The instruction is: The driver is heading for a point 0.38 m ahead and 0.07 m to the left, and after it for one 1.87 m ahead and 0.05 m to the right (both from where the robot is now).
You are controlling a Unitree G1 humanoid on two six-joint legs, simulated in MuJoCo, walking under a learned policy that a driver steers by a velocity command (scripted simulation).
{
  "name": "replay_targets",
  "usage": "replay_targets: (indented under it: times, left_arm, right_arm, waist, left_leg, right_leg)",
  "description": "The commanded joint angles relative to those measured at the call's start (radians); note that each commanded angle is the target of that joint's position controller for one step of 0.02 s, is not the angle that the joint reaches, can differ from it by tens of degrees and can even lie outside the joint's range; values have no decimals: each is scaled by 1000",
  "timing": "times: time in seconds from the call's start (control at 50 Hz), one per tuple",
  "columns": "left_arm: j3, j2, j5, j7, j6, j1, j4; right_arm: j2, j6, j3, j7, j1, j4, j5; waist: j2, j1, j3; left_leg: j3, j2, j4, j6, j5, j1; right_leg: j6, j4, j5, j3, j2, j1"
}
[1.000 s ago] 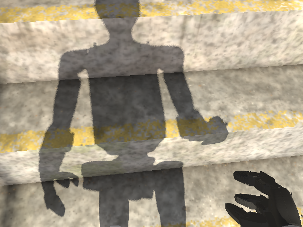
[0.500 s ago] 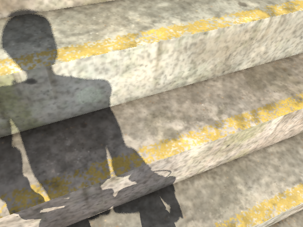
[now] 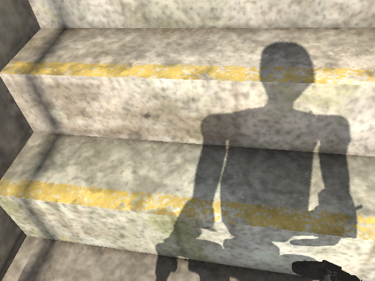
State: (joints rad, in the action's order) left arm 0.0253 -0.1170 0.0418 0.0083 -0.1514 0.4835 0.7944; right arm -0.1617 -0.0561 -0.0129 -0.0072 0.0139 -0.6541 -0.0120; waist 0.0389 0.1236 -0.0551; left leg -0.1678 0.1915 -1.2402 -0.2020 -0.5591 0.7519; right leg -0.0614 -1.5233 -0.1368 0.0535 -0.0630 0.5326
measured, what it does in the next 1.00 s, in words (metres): climbs, turning left: right foot 0.22 m higher, then left foot 0.21 m higher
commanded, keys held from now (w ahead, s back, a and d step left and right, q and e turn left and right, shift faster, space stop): w+q+shift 0.52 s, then w+e+shift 0.48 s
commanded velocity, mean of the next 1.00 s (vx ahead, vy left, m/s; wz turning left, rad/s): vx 0.74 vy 0.03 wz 0.42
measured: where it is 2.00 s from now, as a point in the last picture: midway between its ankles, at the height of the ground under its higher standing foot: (213, 170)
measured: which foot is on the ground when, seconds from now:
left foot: down 0.00-0.34, up 0.36-0.80, down 0.82-1.00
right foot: up 0.00-0.30, down 0.32-0.86, up 0.88-1.00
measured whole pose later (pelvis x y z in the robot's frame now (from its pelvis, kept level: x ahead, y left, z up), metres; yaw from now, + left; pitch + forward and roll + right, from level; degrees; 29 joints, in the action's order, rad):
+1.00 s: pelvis +0.43 +0.15 +0.46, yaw +19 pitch +6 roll +4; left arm 0.06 -0.24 -0.01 0.08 -0.12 0.26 0.91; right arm -0.15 0.02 -0.02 0.03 0.04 -0.85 -0.04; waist -0.04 0.01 0.06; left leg -0.27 -0.10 -1.07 -0.08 -0.38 0.78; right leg -0.06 -1.94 0.27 0.17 -0.04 0.78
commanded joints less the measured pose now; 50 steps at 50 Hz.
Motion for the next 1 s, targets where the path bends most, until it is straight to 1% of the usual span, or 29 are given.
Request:
replay_targets:
  times: [0.02,0.08,0.18,0.22,0.26,0.28,0.32,0.34,0.36,0.38,0.42,0.44,0.5,0.56,0.64,0.68,0.74,0.76,0.78,0.8,0.82,0.84,0.86,0.88,0.9,0.92,0.94,0.98,1.0]
  left_arm:
    - [-35,46,65,-27,2,-376,-382]
    - [-85,94,43,-37,38,-324,-363]
    - [-114,91,13,-72,49,-669,-490]
    - [-135,97,35,-61,62,-776,-536]
    - [-149,109,-2,-47,75,-753,-525]
    - [-112,53,-16,-52,80,-588,-431]
    - [-2,-157,-31,-43,78,-160,-331]
    - [54,-305,0,-57,72,5,-268]
    - [75,-368,-15,-88,84,-77,-253]
    - [63,-265,-23,-100,94,-362,-296]
    - [16,-72,-54,-79,85,-523,-180]
    - [1,-15,-35,-73,73,-517,-97]
    - [15,-48,12,-47,35,-414,31]
    - [40,-154,14,-38,-10,-346,76]
    - [69,-228,32,-55,-40,-85,147]
    - [68,-217,31,-55,-21,40,191]
    - [57,-186,16,-57,2,132,234]
    - [47,-171,9,-54,-10,109,225]
    - [53,-182,-36,-53,21,-29,195]
    - [58,-228,-67,-39,17,28,170]
    - [87,-358,-61,-3,0,35,147]
    - [16,-336,16,244,-28,-6,244]
    - [144,-430,-106,93,-29,-232,32]
    - [-3,-193,60,187,-29,75,116]
    - [65,-250,-53,162,-2,25,132]
    - [77,-227,-81,111,15,29,120]
    - [80,-243,-68,99,10,33,122]
    - [-8,-11,-52,61,30,-143,79]
    - [-21,-5,-44,48,53,-167,51]
  right_arm:
    - [-156,75,96,-27,-16,-31,-37]
    - [-83,128,73,-8,99,-160,-32]
    - [-126,188,84,1,309,-266,-1]
    - [-156,188,94,-13,362,-269,8]
    - [-189,165,111,-43,291,-217,35]
    - [-221,180,114,-39,341,-203,33]
    - [-362,218,179,6,219,-129,12]
    - [-287,248,177,50,103,-75,33]
    - [-139,245,153,76,-1,31,-16]
    - [-40,241,133,65,-6,81,-65]
    - [36,153,78,34,73,108,-90]
    - [21,119,76,25,124,113,-65]
    - [12,71,61,22,167,139,-19]
    - [-38,72,60,21,20,190,5]
    - [-12,66,72,-1,-45,184,-24]
    - [46,95,43,-13,-203,230,-37]
    - [41,109,-7,16,-495,392,-32]
    - [21,102,-15,31,-542,429,-18]
    - [77,105,-45,65,-437,393,-1]
    - [96,101,-44,65,-296,360,44]
    - [11,59,24,34,122,242,50]
    - [-28,-22,-52,56,191,263,65]
    - [-211,13,109,-2,544,169,-4]
    - [-182,-31,11,59,552,-83,46]
    - [-229,33,64,51,511,-63,-54]
    - [-280,59,71,33,210,-89,-43]
    - [-245,95,56,37,74,-81,-20]
    - [-30,120,3,46,-83,-160,-37]
    - [4,127,1,44,-89,-182,-42]
  waist:
    - [-89,-62,46]
    - [-63,14,192]
    - [-45,-112,193]
    - [-94,-135,110]
    - [-95,-99,-64]
    - [-131,-73,-205]
    - [-2,173,-457]
    - [-222,237,-507]
    - [-510,155,-411]
    - [-289,12,-276]
    - [-120,-181,-29]
    - [-64,-242,67]
    - [-57,-296,126]
    - [-37,-248,171]
    - [-75,-126,152]
    - [-90,-54,180]
    - [-175,14,163]
    - [-209,16,139]
    - [-157,-18,180]
    - [-142,-51,-58]
    - [-258,-215,-345]
    - [-148,-516,-830]
    - [-154,-462,-632]
    - [249,-323,-1198]
    - [115,-323,-775]
    - [213,-217,-434]
    - [132,-167,-395]
    - [-101,-75,-141]
    - [-116,-50,-109]
  left_leg:
    - [937,-312,870,-114,-247,-181]
    - [705,-251,910,-58,-34,-25]
    - [688,-258,1030,-96,50,-236]
    - [611,-201,1128,-119,113,-191]
    - [477,-256,1342,-143,536,94]
    - [399,-261,1181,-132,1100,-74]
    - [451,-284,575,-101,2005,-374]
    - [407,-179,182,-46,1766,-214]
    - [372,-33,-231,8,615,170]
    - [477,-81,-627,32,583,363]
    - [367,-161,-770,48,647,397]
    - [374,-167,-821,58,600,386]
    - [336,-179,-798,70,509,405]
    - [316,-193,-512,62,492,333]
    - [305,-180,-750,39,212,655]
    - [242,-199,-853,30,14,908]
    - [104,-335,-611,52,-124,932]
    - [92,-356,-493,57,-103,780]
    - [-10,-334,-41,45,14,365]
    - [-5,-222,108,42,242,-273]
    - [-47,-94,111,67,299,-697]
    - [421,-221,161,-98,544,-1106]
    - [402,-368,402,-168,693,-1054]
    - [935,-672,559,-315,1340,-1260]
    - [780,-619,545,-240,1546,-1009]
    - [627,-621,605,-147,1221,-700]
    - [543,-660,540,-105,1014,-586]
    - [327,-607,642,-31,695,-230]
    - [290,-602,681,-8,666,-203]
  right_leg:
    - [11,-847,148,101,94,648]
    - [4,-778,283,57,35,713]
    - [-17,-897,571,36,-4,977]
    - [-22,-490,545,-33,-22,728]
    - [-60,12,627,-171,0,-85]
    - [-48,51,786,-234,82,-251]
    - [-53,314,957,-98,116,-441]
    - [-107,622,1236,335,-61,-568]
    - [-137,1103,1499,964,-276,-564]
    - [-112,1162,1452,1050,-361,-446]
    - [-71,927,1169,549,-311,-89]
    - [-32,937,938,324,-286,25]
    - [4,1093,667,2,-251,-8]
    - [-45,1307,517,-100,-253,-49]
    - [-108,1395,167,-105,-308,-597]
    - [-78,1377,-172,-124,-316,-849]
    - [-91,1501,21,-134,-269,-923]
    - [-121,1626,294,-108,-263,-828]
    - [-113,1655,-146,-208,-174,-549]
    - [-114,1515,-736,-150,-208,-348]
    - [-96,1256,-1102,-123,-218,-372]
    - [-108,951,-1311,120,-270,93]
    - [99,585,-747,-90,-26,-211]
    - [66,36,399,184,13,6]
    - [33,-292,333,246,65,88]
    - [24,-559,281,231,71,346]
    - [46,-719,373,198,7,351]
    - [-33,-551,534,173,-36,282]
    - [-55,-517,494,160,-21,327]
